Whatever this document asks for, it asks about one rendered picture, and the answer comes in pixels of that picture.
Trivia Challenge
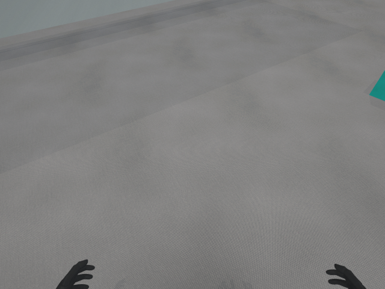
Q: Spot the right robot hand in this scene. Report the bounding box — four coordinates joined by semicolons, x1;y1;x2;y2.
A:
326;264;366;289

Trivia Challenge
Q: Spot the left robot hand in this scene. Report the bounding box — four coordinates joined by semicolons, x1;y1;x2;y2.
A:
56;259;95;289

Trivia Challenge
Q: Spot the carton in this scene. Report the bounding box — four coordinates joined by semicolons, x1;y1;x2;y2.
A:
369;71;385;101

